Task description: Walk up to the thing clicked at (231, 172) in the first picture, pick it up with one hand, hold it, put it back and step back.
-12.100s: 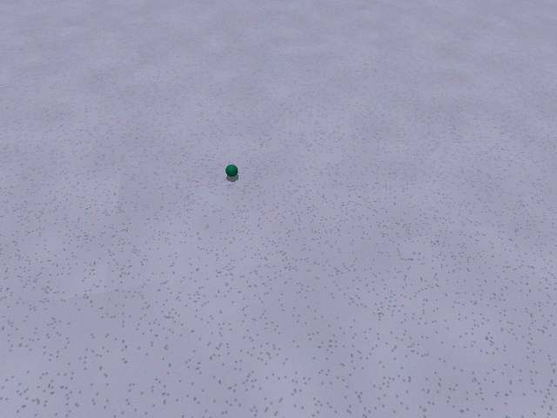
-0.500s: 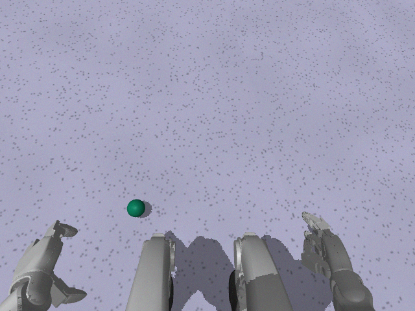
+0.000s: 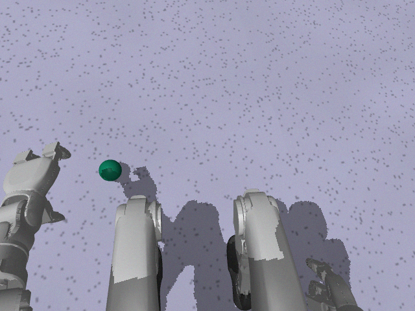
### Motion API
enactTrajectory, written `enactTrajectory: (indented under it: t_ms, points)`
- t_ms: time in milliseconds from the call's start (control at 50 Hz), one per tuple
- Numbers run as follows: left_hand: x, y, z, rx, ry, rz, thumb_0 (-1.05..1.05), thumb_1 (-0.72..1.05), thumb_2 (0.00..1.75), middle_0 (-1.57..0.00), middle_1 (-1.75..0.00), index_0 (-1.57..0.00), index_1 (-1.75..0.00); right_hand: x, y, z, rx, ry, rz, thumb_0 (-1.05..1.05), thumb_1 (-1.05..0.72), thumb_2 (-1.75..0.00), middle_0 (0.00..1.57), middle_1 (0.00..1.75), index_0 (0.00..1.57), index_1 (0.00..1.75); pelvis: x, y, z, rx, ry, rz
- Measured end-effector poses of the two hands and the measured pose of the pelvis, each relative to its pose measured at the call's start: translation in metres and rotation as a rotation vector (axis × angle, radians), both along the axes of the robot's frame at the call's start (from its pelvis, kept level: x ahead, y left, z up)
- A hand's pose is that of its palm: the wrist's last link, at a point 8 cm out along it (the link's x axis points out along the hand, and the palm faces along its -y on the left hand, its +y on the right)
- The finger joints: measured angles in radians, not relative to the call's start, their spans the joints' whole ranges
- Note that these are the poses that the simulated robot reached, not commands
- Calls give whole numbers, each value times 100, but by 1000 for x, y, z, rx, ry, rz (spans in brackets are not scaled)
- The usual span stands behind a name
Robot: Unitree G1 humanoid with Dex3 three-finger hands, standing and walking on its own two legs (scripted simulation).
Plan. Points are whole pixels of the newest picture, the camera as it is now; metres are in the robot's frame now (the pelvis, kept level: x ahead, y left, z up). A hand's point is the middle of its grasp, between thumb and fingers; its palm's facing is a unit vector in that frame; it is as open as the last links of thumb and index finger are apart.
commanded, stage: rise first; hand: left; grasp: from above
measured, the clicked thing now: (110, 170) +0.45 +0.26 -0.37
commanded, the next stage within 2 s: approach in 1.20 s
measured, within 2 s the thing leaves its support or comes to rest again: neither
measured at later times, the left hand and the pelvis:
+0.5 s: hand (67, 179) +0.39 +0.31 -0.21, palm faces -0.45 -0.07 -0.89, open 14.0 cm; pelvis +0.01 +0.01 -0.04, yaw -1 degrees
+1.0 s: hand (79, 173) +0.41 +0.30 -0.24, palm faces -0.44 -0.07 -0.90, open 13.8 cm; pelvis +0.01 +0.00 -0.06, yaw -2 degrees
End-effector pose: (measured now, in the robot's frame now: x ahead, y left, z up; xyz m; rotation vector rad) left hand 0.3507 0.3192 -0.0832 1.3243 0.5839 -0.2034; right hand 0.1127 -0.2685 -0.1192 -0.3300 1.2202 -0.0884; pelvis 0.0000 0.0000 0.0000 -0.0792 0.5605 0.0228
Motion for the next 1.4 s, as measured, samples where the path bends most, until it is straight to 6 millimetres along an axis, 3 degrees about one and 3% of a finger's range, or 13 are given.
enactTrajectory:
  t_ms: [140,380,580,780,1400]
  points:
    - [11,0,-27,35,-15,-77,0,-54,105,-9,-98,-8,-100,-13,-3,-5,-37,52,6,1,-89,-89,20,30,20,30,-1,5,-16,-19,-1,1]
    - [33,-2,-57,108,-46,-145,0,-52,103,-12,-92,-10,-93,-2,3,-23,-49,63,39,0,-89,-89,20,30,20,30,2,11,-37,-35,11,5]
    - [46,-11,-71,125,-42,-178,0,-48,98,-15,-89,-14,-91,-4,7,-37,-23,91,48,0,-90,-89,20,30,20,30,7,9,-47,-31,22,-2]
    - [53,-15,-87,125,-56,-172,0,-48,98,-15,-92,-14,-93,-14,0,-47,-28,135,38,0,-90,-89,20,30,20,30,11,5,-58,-23,26,-7]
    - [66,-27,-110,109,-50,-178,0,-49,99,-12,-97,-12,-98,-23,-5,-56,-36,164,40,0,-90,-89,20,30,20,30,14,3,-72,-26,19,-13]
